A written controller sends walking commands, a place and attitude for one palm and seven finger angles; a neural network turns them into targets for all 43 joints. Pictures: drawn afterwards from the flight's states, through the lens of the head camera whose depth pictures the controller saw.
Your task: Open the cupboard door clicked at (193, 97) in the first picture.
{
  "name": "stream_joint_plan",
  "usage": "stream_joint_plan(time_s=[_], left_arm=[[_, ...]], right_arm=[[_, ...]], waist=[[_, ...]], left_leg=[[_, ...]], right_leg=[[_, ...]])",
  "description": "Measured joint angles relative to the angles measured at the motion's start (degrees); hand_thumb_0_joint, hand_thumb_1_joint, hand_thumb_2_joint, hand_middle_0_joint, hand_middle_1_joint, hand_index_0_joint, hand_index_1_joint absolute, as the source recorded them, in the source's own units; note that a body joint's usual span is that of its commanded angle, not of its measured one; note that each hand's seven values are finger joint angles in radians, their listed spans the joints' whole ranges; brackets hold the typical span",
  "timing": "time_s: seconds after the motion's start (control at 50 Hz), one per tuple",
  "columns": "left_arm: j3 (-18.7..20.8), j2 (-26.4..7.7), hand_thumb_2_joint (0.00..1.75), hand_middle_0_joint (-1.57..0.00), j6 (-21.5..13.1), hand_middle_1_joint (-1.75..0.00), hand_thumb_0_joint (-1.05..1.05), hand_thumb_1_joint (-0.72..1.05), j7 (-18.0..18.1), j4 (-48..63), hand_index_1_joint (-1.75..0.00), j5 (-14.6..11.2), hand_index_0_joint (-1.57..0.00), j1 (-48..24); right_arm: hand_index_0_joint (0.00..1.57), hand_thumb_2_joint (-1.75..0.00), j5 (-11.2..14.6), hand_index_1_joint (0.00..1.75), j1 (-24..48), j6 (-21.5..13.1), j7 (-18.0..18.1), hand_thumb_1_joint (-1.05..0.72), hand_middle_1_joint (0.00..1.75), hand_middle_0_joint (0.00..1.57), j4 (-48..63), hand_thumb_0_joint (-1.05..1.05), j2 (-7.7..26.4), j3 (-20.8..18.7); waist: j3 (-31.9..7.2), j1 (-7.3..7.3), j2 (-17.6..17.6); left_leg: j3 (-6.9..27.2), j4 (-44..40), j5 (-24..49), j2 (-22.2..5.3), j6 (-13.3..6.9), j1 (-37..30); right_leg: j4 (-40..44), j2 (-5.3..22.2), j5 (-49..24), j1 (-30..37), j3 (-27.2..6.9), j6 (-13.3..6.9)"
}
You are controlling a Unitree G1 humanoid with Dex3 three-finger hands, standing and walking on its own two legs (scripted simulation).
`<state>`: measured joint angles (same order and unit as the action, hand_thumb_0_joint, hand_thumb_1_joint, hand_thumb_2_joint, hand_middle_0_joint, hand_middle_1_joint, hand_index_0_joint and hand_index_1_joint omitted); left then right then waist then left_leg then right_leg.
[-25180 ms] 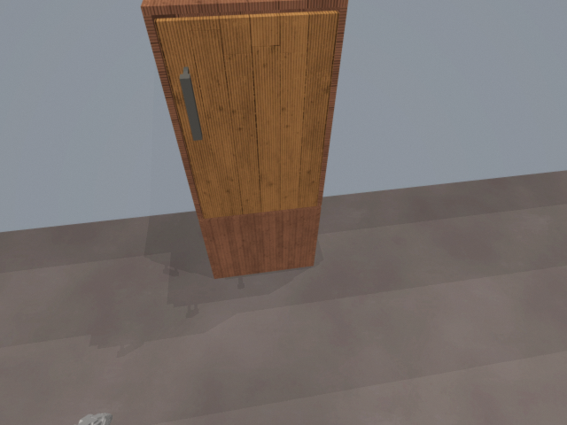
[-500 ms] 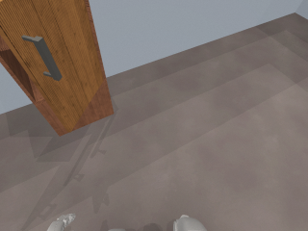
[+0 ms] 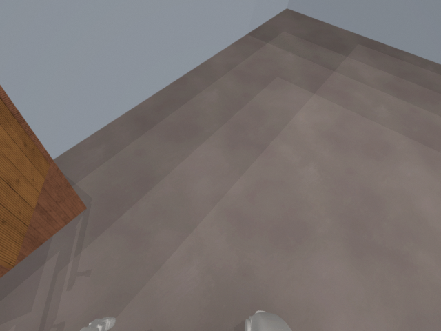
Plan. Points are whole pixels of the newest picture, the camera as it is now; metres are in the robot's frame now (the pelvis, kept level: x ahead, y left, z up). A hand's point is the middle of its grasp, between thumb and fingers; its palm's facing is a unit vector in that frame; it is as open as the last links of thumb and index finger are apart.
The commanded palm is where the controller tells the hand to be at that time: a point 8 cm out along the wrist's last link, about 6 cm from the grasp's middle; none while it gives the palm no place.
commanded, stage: walk to a spot facing it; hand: left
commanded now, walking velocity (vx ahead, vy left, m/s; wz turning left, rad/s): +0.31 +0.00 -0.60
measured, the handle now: out of the picture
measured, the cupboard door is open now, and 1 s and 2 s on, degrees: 43 43 43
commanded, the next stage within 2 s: turn to face it in 1.42 s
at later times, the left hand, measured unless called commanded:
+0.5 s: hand (168, 282) +0.24 +0.12 -0.19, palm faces -0.24 -0.96 -0.14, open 7.4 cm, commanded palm none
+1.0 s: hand (232, 185) +0.51 -0.03 -0.17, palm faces -0.37 -0.91 -0.20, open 7.3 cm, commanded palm none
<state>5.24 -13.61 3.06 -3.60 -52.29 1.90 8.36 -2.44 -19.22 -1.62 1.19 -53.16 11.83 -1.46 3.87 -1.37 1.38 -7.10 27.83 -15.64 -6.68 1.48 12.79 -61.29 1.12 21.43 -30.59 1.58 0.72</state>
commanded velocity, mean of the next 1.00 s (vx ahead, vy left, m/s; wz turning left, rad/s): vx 0.36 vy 0.00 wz -0.28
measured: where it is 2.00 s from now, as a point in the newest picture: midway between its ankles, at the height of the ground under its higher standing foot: (286, 219)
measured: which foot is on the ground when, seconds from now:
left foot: down 0.00-0.18, up 0.20-0.46, down 0.48-0.84, up 0.86-1.00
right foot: up 0.00-0.16, down 0.18-0.48, up 0.50-0.82, down 0.84-1.00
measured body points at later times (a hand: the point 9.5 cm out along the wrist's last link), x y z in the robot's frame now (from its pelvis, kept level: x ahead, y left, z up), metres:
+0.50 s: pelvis +0.17 -0.04 -0.01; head +0.21 -0.04 +0.43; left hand +0.26 +0.17 -0.18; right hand +0.19 -0.31 -0.14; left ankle +0.26 +0.06 -0.75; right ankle +0.08 -0.16 -0.74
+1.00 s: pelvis +0.36 -0.17 +0.00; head +0.40 -0.18 +0.44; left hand +0.53 +0.02 -0.16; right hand +0.24 -0.37 -0.16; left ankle +0.39 -0.02 -0.68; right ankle +0.33 -0.25 -0.74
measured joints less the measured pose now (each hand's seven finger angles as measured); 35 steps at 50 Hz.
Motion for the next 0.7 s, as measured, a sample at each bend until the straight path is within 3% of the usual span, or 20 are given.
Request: stream_joint_plan(time_s=[0.1, 0.16, 0.18, 0.2, 0.24, 0.3, 0.38, 0.48, 0.5, 0.54, 0.6, 0.64, 0.7], left_arm=[[-0.4, 0.4, 0.90, -0.19, -0.7, -0.30, 0.01, 0.91, -0.6, 0.9, -0.30, -0.1, -0.20, -1.9], [-0.6, 0.1, 0.90, -0.19, -1.3, -0.30, 0.01, 0.91, -0.6, 1.0, -0.30, -0.1, -0.20, -3.0], [-0.8, -0.3, 0.90, -0.19, -2.0, -0.30, 0.01, 0.91, -0.6, 1.3, -0.30, -0.1, -0.20, -3.2], [-0.8, -0.8, 0.90, -0.20, -3.1, -0.30, 0.01, 0.91, -0.3, 1.7, -0.30, -0.1, -0.20, -3.4], [-0.7, -0.1, 0.90, -0.20, -4.3, -0.30, 0.01, 0.91, 0.9, 1.3, -0.30, -0.8, -0.20, -3.6], [-1.1, 1.2, 0.90, -0.20, -4.2, -0.30, 0.00, 0.91, 2.2, 0.2, -0.30, -0.6, -0.20, -1.5], [-1.3, 2.1, 0.90, -0.20, -4.3, -0.30, 0.00, 0.91, 2.4, -2.5, -0.30, -0.2, -0.20, 1.9], [-1.2, 3.1, 0.90, -0.20, -3.8, -0.30, 0.01, 0.91, 1.9, -5.2, -0.30, -0.4, -0.20, 6.1], [-1.1, 3.2, 0.90, -0.20, -3.6, -0.30, 0.01, 0.91, 1.8, -5.5, -0.30, -0.6, -0.20, 6.9], [-0.9, 2.5, 0.90, -0.20, -3.1, -0.30, 0.01, 0.91, 1.8, -6.6, -0.30, -0.5, -0.20, 7.1], [-0.4, 1.6, 0.90, -0.20, -3.0, -0.30, 0.01, 0.91, 1.5, -7.1, -0.30, 0.0, -0.20, 5.4], [-0.4, 1.4, 0.90, -0.20, -3.1, -0.30, 0.01, 0.91, 1.2, -6.4, -0.30, 0.1, -0.20, 3.7], [-0.8, 1.9, 0.90, -0.19, -3.3, -0.30, 0.01, 0.91, 0.9, -5.0, -0.30, 0.0, -0.20, 1.5]], right_arm=[[0.20, -0.90, -0.1, 0.30, -3.7, 0.0, -0.5, -0.90, 0.30, 0.20, -2.1, 0.00, -0.2, -0.2], [0.20, -0.90, -0.1, 0.30, -5.3, 0.3, -0.8, -0.90, 0.30, 0.21, -2.8, 0.00, 0.1, -0.4], [0.20, -0.90, 0.2, 0.30, -6.3, 0.5, -1.0, -0.90, 0.30, 0.21, -2.9, 0.00, 0.0, -0.5], [0.20, -0.90, 0.7, 0.30, -6.4, 1.0, -1.2, -0.90, 0.30, 0.21, -3.4, 0.00, -0.1, -0.4], [0.20, -0.90, 1.1, 0.30, -3.9, 2.6, -1.4, -0.90, 0.30, 0.20, -4.6, 0.00, 0.7, -0.8], [0.20, -0.90, 1.0, 0.30, 0.7, 3.1, -1.5, -0.90, 0.30, 0.20, -4.6, 0.01, 1.3, -1.5], [0.20, -0.90, 0.9, 0.30, 5.6, 1.7, -1.8, -0.91, 0.30, 0.20, -1.7, 0.01, 0.6, -1.8], [0.20, -0.90, 0.9, 0.30, 8.6, -1.0, -2.0, -0.91, 0.30, 0.20, 1.0, 0.00, 0.0, -1.3], [0.20, -0.90, 0.5, 0.30, 8.8, -1.8, -1.7, -0.91, 0.30, 0.20, 1.3, 0.00, 0.0, -1.3], [0.20, -0.90, 0.0, 0.30, 8.8, -2.6, -1.2, -0.91, 0.30, 0.20, 1.4, 0.00, -1.1, -0.9], [0.20, -0.90, -0.2, 0.30, 6.4, -3.2, -0.8, -0.91, 0.30, 0.20, 0.7, 0.00, -2.8, -0.3], [0.20, -0.90, 0.0, 0.30, 4.4, -3.3, -0.3, -0.91, 0.30, 0.20, -0.9, 0.00, -3.6, -0.3], [0.20, -0.90, 0.1, 0.30, 1.3, -2.8, -0.3, -0.93, 0.30, 0.20, -3.4, 0.00, -3.0, -0.5]], waist=[[-0.1, -0.85, -1.6], [0.1, -2.00, -2.3], [0.0, -2.27, -1.9], [-0.1, -1.88, -0.8], [1.7, -1.77, -1.8], [2.2, -1.86, -2.5], [1.6, -1.15, -1.1], [0.5, 0.64, -0.4], [0.1, 0.79, -0.6], [0.0, 0.91, 0.5], [-0.4, 0.89, 1.3], [-0.3, 1.21, 1.2], [-0.2, 1.14, 0.1]], left_leg=[[-4.0, -4.2, -0.1, -2.6, 1.9, -4.5], [-6.1, -1.0, -3.5, -4.6, 3.6, -5.6], [-6.4, 2.9, -5.6, -5.1, 3.4, -4.6], [-5.6, 10.6, -9.8, -4.7, 2.9, -2.1], [0.1, 26.9, -13.9, -3.6, 2.1, 4.3], [3.1, 34.3, -10.4, -2.1, 1.9, 11.8], [3.0, 24.4, -4.9, -0.7, 1.8, 15.2], [2.2, 5.5, 0.5, 1.4, 0.9, 9.5], [2.0, 5.3, 3.9, 1.3, -0.3, 9.1], [0.5, 8.1, 1.8, 1.2, -1.5, 8.3], [-0.7, 4.6, -0.2, 1.3, -1.2, 4.4], [-1.3, 0.2, 0.8, 1.4, -0.7, 1.1], [-2.5, -4.9, 1.1, 1.0, -0.2, -3.5]], right_leg=[[13.1, 2.3, -1.8, 1.9, 3.2, 0.2], [22.9, 1.7, -2.2, 6.7, 4.9, -0.8], [26.9, 1.6, -1.2, 9.3, 4.7, -2.0], [28.1, 2.0, -7.0, 9.5, 3.8, -2.5], [24.5, 0.9, -7.4, 9.3, 3.4, -2.7], [27.3, -0.7, -5.0, 12.4, 2.4, -2.4], [32.9, -1.6, -6.1, 16.6, -0.2, -2.1], [31.1, -2.3, -1.5, 19.8, -3.0, -1.1], [26.5, -2.4, 1.1, 18.5, -2.9, -1.6], [11.7, -2.1, 5.2, 13.6, -2.7, -2.4], [-3.8, -0.3, 0.8, 5.6, -0.7, -2.3], [-4.4, 1.3, -2.5, 2.1, 0.4, -1.7], [4.9, 2.9, -5.4, 0.3, 1.9, -1.4]])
